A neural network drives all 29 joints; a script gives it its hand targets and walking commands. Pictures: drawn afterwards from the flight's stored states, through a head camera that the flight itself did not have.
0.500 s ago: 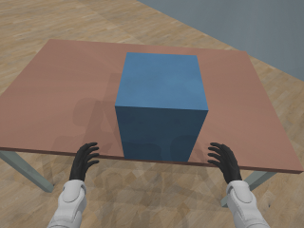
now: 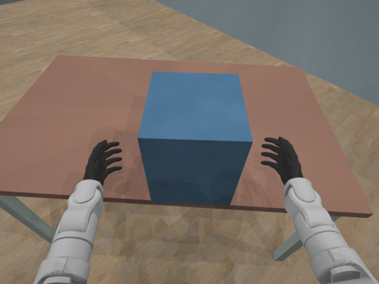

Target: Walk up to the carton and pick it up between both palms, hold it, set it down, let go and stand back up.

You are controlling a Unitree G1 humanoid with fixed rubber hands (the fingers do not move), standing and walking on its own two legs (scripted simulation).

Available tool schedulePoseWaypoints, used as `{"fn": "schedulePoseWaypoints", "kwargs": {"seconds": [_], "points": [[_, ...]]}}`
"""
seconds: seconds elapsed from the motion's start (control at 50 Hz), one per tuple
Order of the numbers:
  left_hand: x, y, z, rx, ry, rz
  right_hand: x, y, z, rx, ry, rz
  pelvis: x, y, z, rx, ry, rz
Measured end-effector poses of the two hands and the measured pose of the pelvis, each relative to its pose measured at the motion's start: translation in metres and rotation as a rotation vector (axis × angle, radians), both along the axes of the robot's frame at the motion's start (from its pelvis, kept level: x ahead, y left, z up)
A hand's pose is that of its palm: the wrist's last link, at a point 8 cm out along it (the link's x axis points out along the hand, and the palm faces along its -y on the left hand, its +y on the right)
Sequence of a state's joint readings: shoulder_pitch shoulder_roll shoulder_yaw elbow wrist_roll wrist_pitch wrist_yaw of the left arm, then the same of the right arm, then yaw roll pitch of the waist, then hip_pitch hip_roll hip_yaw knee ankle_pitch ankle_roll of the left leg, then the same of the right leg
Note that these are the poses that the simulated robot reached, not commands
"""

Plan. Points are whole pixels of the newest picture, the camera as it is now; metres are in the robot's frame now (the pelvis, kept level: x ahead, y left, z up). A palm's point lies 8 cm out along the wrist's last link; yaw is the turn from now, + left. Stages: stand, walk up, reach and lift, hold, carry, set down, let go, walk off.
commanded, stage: reach and lift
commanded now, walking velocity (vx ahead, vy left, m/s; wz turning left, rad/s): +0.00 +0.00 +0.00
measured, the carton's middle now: (193, 141) +0.46 +0.02 +0.01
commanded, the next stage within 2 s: none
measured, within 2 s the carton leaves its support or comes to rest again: neither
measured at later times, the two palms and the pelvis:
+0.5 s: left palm (96, 130) +0.39 +0.23 +0.11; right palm (288, 124) +0.42 -0.19 +0.12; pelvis +0.01 +0.00 +0.00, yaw +0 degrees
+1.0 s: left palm (96, 94) +0.44 +0.22 +0.17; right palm (291, 91) +0.46 -0.19 +0.18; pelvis -0.01 +0.00 +0.00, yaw +1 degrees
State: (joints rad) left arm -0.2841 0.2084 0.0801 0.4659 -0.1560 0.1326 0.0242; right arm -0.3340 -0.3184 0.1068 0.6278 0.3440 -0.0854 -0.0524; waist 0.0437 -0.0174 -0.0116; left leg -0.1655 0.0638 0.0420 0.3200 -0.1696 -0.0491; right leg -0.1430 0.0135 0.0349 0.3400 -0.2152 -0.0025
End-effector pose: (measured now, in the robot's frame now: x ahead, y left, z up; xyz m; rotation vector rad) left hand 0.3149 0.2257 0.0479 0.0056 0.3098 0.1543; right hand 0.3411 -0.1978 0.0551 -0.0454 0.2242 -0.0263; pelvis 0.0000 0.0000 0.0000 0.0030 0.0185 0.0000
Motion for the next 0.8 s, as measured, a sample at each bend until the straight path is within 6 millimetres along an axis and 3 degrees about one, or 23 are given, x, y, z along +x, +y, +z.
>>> {"fn": "schedulePoseWaypoints", "kwargs": {"seconds": [0.16,0.32,0.44,0.6,0.8], "points": [[0.026,-0.007,0.022,-0.006,-0.014,-0.007,0.026,0.008,0.022,0.016,-0.022,0.007,-0.004,0.001,0.000,-0.001,0.046,0.000],[0.055,-0.002,0.052,0.015,-0.019,-0.007,0.057,0.012,0.047,0.023,-0.024,-0.003,0.000,0.003,0.000,-0.004,0.065,0.001],[0.072,0.003,0.063,0.017,-0.003,-0.002,0.076,0.009,0.064,0.019,-0.008,-0.019,0.004,0.003,0.000,-0.009,0.078,0.003],[0.087,0.002,0.072,0.018,0.007,0.004,0.094,0.007,0.080,0.033,-0.006,-0.023,0.007,0.002,-0.001,-0.017,0.115,0.009],[0.105,0.003,0.102,0.030,-0.016,0.015,0.109,0.010,0.104,0.043,-0.006,-0.024,0.000,0.001,-0.002,-0.019,0.150,0.017]]}}
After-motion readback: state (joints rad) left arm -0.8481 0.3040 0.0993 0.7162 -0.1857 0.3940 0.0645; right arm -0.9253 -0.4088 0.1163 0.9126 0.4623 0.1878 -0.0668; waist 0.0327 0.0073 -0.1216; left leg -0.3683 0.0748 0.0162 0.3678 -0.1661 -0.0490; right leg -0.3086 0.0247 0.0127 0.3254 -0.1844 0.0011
